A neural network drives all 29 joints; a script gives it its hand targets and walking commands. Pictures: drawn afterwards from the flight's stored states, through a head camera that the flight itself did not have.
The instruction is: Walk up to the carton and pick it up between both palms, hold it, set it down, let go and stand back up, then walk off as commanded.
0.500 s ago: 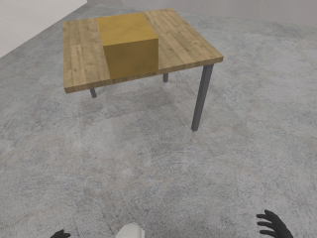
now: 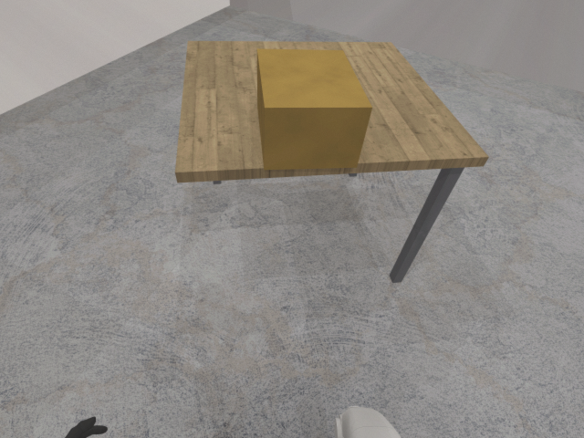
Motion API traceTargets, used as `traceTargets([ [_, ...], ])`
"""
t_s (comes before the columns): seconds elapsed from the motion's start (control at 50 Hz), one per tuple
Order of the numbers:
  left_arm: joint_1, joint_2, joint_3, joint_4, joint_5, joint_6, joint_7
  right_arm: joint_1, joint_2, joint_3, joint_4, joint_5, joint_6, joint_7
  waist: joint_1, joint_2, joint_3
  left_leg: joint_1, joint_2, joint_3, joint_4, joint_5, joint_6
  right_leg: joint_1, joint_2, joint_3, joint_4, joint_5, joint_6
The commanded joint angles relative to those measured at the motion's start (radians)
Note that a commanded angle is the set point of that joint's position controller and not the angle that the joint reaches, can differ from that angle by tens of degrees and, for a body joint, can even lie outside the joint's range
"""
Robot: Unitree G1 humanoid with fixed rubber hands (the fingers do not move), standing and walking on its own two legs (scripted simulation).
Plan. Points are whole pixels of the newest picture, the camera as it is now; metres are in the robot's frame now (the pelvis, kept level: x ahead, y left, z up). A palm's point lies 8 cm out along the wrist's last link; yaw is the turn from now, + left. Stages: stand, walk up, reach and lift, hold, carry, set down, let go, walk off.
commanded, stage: walk up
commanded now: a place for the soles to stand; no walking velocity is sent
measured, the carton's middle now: (305, 106) +0.87 -0.05 +0.00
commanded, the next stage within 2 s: none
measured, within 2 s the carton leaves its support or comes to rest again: neither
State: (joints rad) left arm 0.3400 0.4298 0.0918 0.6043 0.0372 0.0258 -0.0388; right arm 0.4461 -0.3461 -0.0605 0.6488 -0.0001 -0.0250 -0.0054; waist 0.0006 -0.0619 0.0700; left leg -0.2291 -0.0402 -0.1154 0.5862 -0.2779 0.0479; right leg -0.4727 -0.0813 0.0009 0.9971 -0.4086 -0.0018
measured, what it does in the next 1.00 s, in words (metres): walks ahead: right foot, then left foot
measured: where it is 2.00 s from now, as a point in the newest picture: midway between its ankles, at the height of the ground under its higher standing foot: (305, 388)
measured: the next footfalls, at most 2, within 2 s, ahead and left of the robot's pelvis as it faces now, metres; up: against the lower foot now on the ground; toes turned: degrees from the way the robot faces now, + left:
right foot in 0.12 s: +0.17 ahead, -0.18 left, +0.00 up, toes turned -2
left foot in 0.48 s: +0.26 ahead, +0.08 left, +0.00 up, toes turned +6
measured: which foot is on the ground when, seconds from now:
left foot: down 0.00-0.12, up 0.14-0.46, down 0.48-0.90, up 0.92-1.00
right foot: up 0.00-0.10, down 0.12-0.50, up 0.52-0.88, down 0.90-1.00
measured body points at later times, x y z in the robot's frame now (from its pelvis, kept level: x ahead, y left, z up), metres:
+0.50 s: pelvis +0.14 -0.04 -0.02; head +0.16 -0.02 +0.43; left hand +0.14 +0.27 -0.12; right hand +0.27 -0.33 -0.10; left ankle +0.22 +0.07 -0.73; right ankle +0.13 -0.18 -0.73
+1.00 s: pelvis +0.29 -0.09 -0.02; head +0.30 -0.09 +0.43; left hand +0.32 +0.23 -0.11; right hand +0.42 -0.38 -0.11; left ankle +0.26 +0.05 -0.69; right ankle +0.37 -0.20 -0.73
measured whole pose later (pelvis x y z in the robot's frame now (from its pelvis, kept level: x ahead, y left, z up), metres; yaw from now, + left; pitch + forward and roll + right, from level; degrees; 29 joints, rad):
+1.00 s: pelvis +0.29 -0.09 -0.02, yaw +9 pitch -4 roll +1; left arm 0.40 0.40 0.07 0.60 0.04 -0.01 -0.04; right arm 0.38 -0.36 -0.06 0.64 0.00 0.00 -0.01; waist 0.00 -0.02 0.09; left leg -0.38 0.00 -0.05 1.04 -0.47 0.02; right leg -0.36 -0.07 -0.05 0.74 -0.31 -0.01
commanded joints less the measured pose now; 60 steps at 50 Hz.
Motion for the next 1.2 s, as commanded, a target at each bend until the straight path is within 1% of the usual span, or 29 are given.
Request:
traceTargets([
  [0.0,-0.070,0.151,0.049,-0.150,0.003,-0.040,-0.012,-0.006,-0.288,-0.092,-0.152,-0.029,-0.032,-0.028,-0.076,0.201,0.021,0.061,0.230,-0.378,-0.229,-0.380,0.192,-0.091,-0.012,0.021,-0.206,0.054,-0.004],
  [0.04,0.047,0.135,0.047,-0.121,-0.003,-0.047,-0.007,-0.081,-0.310,-0.091,-0.170,-0.029,-0.024,-0.026,0.001,0.198,-0.028,-0.113,0.195,-0.277,-0.116,-0.315,0.161,0.181,-0.002,-0.014,-0.347,0.087,-0.031],
  [0.08,0.232,0.162,0.059,-0.040,-0.006,-0.072,0.017,-0.098,-0.207,-0.060,-0.152,-0.030,-0.011,-0.015,0.096,0.025,-0.114,-0.303,0.081,-0.126,0.204,-0.309,0.079,0.544,0.019,0.012,-0.513,0.077,-0.022],
  [0.1,0.293,0.269,0.084,-0.035,0.013,-0.077,0.037,-0.097,-0.142,-0.039,-0.159,-0.023,-0.009,-0.012,0.151,-0.182,-0.080,-0.478,-0.041,-0.011,0.500,-0.337,0.006,0.586,-0.161,0.293,-0.622,-0.192,-0.034],
  [0.12,0.242,0.299,0.090,-0.084,0.021,-0.078,0.039,-0.086,-0.119,-0.029,-0.193,-0.022,-0.016,-0.020,0.087,-0.132,-0.009,-0.579,-0.074,-0.020,0.595,-0.325,-0.021,0.474,-0.339,0.610,-0.794,-0.463,-0.129],
  [0.16,0.141,0.279,0.090,-0.105,0.025,-0.082,0.044,-0.121,-0.260,-0.080,-0.195,-0.034,-0.006,-0.009,0.064,-0.011,0.122,-0.614,0.029,-0.040,0.661,-0.244,-0.021,0.342,-0.387,0.718,-0.888,-0.687,-0.249],
  [0.2,0.104,0.256,0.084,-0.108,0.012,-0.087,0.048,-0.054,-0.261,-0.090,-0.152,-0.019,-0.007,0.010,0.032,-0.059,0.118,-0.516,0.063,-0.008,0.580,-0.149,-0.034,0.293,-0.283,0.405,-0.800,-0.401,-0.209],
  [0.26,0.173,0.243,0.061,-0.094,0.017,-0.082,0.046,-0.088,-0.219,-0.069,-0.149,-0.015,-0.015,0.022,0.056,-0.125,0.035,-0.461,0.045,0.061,0.424,-0.126,-0.048,0.354,-0.209,0.224,-0.720,-0.096,-0.234],
  [0.3,0.166,0.239,0.065,-0.120,0.008,-0.089,0.039,-0.146,-0.211,-0.062,-0.155,-0.022,-0.010,0.028,0.056,-0.049,0.012,-0.408,0.058,0.079,0.349,-0.065,-0.033,0.315,-0.225,0.234,-0.717,-0.168,-0.235],
  [0.38,0.137,0.236,0.054,-0.128,0.006,-0.075,0.030,-0.144,-0.193,-0.061,-0.149,-0.003,-0.015,0.032,0.050,-0.166,0.036,-0.214,0.048,0.180,0.128,0.025,-0.027,0.224,-0.166,0.082,-0.647,-0.103,-0.198],
  [0.42,0.120,0.224,0.050,-0.136,0.003,-0.070,0.027,-0.039,-0.217,-0.070,-0.102,-0.016,-0.024,0.016,-0.015,-0.044,-0.074,0.048,0.022,0.180,0.025,0.111,-0.013,0.159,-0.197,0.070,-0.484,-0.040,-0.154],
  [0.46,0.160,0.120,0.015,-0.115,0.000,-0.065,0.022,0.094,-0.270,-0.098,-0.056,-0.031,-0.035,-0.004,-0.077,0.138,-0.175,0.265,0.112,-0.032,-0.052,-0.092,0.027,0.019,-0.089,-0.070,-0.063,-0.044,-0.078],
  [0.48,0.130,0.085,0.011,-0.141,-0.003,-0.054,0.013,0.127,-0.338,-0.102,-0.072,-0.026,-0.041,-0.018,-0.093,0.276,-0.132,0.288,0.322,-0.455,-0.172,-0.291,0.075,-0.173,0.006,-0.041,0.125,-0.199,-0.017],
  [0.5,0.101,0.177,0.040,-0.170,-0.015,-0.034,0.019,0.097,-0.365,-0.112,-0.101,-0.020,-0.029,-0.033,-0.095,0.262,-0.119,0.261,0.411,-0.740,-0.391,-0.563,0.144,-0.258,0.076,0.039,0.212,-0.245,-0.019],
  [0.52,0.064,0.212,0.047,-0.183,-0.005,-0.021,0.024,0.052,-0.351,-0.105,-0.114,-0.028,-0.034,-0.043,-0.079,0.156,-0.001,0.202,0.425,-0.698,-0.388,-0.597,0.176,-0.306,0.034,0.087,0.247,-0.218,-0.012],
  [0.54,0.060,0.217,0.050,-0.150,-0.013,-0.010,0.021,0.020,-0.344,-0.102,-0.119,-0.027,-0.038,-0.043,-0.063,0.092,0.066,0.144,0.400,-0.602,-0.371,-0.556,0.122,-0.310,0.007,0.100,0.228,-0.119,-0.002],
  [0.58,0.122,0.173,0.037,-0.113,-0.009,-0.015,0.008,-0.035,-0.352,-0.091,-0.130,-0.030,-0.045,-0.038,-0.016,0.124,0.118,0.030,0.314,-0.349,-0.363,-0.371,0.113,-0.210,-0.037,0.083,0.161,0.016,-0.018],
  [0.64,0.072,0.155,0.042,-0.093,-0.016,-0.029,-0.002,-0.014,-0.287,-0.074,-0.118,-0.034,-0.059,-0.023,-0.023,0.164,0.039,0.058,0.249,-0.212,-0.318,-0.110,0.148,-0.144,-0.026,0.060,0.071,0.042,0.005],
  [0.74,-0.024,0.140,0.022,-0.117,-0.004,-0.038,-0.015,0.035,-0.318,-0.090,-0.113,-0.031,-0.053,-0.023,-0.077,0.176,0.047,0.135,0.249,-0.131,-0.243,0.064,0.193,-0.119,-0.035,-0.010,-0.174,0.089,0.005],
  [0.8,0.018,0.119,0.024,-0.098,-0.007,-0.038,-0.014,-0.056,-0.318,-0.087,-0.133,-0.023,-0.039,-0.021,-0.025,0.240,-0.018,0.024,0.240,-0.086,-0.170,0.025,0.143,0.119,-0.013,-0.035,-0.322,0.144,-0.015],
  [0.84,0.177,0.139,0.037,-0.041,0.000,-0.043,-0.004,-0.094,-0.302,-0.078,-0.134,-0.028,-0.025,-0.020,0.079,0.187,-0.047,-0.123,0.226,-0.043,0.003,0.013,0.098,0.385,0.027,-0.045,-0.451,0.193,-0.030],
  [0.86,0.260,0.192,0.058,0.010,0.009,-0.052,0.008,-0.077,-0.237,-0.063,-0.126,-0.028,-0.021,-0.017,0.113,-0.005,-0.140,-0.196,0.152,0.005,0.260,-0.050,0.068,0.547,0.009,0.033,-0.482,0.130,-0.035],
  [0.88,0.264,0.267,0.077,-0.008,0.025,-0.056,0.028,-0.034,-0.154,-0.028,-0.128,-0.022,-0.022,-0.017,0.128,-0.251,-0.128,-0.365,0.066,0.093,0.473,-0.227,0.005,0.586,-0.163,0.274,-0.576,-0.059,-0.081],
  [0.9,0.227,0.284,0.067,-0.052,0.010,-0.054,0.029,-0.081,-0.151,-0.014,-0.159,-0.019,-0.021,-0.025,0.099,-0.242,-0.009,-0.503,-0.027,0.059,0.558,-0.337,-0.008,0.454,-0.292,0.589,-0.757,-0.230,-0.142],
  [0.92,0.183,0.275,0.073,-0.072,0.007,-0.052,0.016,-0.134,-0.220,-0.050,-0.171,-0.033,-0.006,-0.029,0.091,-0.107,0.102,-0.515,0.030,0.043,0.613,-0.325,0.006,0.305,-0.320,0.676,-0.858,-0.527,-0.232],
  [0.98,0.075,0.260,0.070,-0.087,0.000,-0.049,0.027,-0.041,-0.281,-0.074,-0.131,-0.003,-0.005,-0.010,0.041,-0.094,0.055,-0.439,0.095,0.072,0.549,-0.219,-0.021,0.302,-0.221,0.385,-0.766,-0.364,-0.215],
  [1.1,0.107,0.190,0.018,-0.105,-0.009,-0.051,0.040,-0.107,-0.193,-0.032,-0.107,-0.012,-0.012,-0.014,0.043,-0.072,-0.054,-0.228,0.068,0.124,0.213,-0.114,-0.038,0.288,-0.155,0.149,-0.546,0.430,-0.196],
  [1.14,0.050,0.182,0.006,-0.100,-0.027,-0.031,0.037,-0.099,-0.184,-0.026,-0.077,-0.003,-0.009,-0.025,0.013,-0.126,-0.065,-0.064,0.017,0.188,0.076,0.066,-0.035,0.218,-0.085,0.042,-0.441,0.458,-0.153],
  [1.18,0.070,0.133,-0.009,-0.096,-0.038,-0.027,0.029,-0.072,-0.253,-0.045,-0.061,0.004,-0.026,-0.035,-0.011,-0.029,-0.110,0.119,0.103,0.056,-0.099,0.275,-0.020,0.108,-0.067,0.024,-0.283,0.213,-0.078],
])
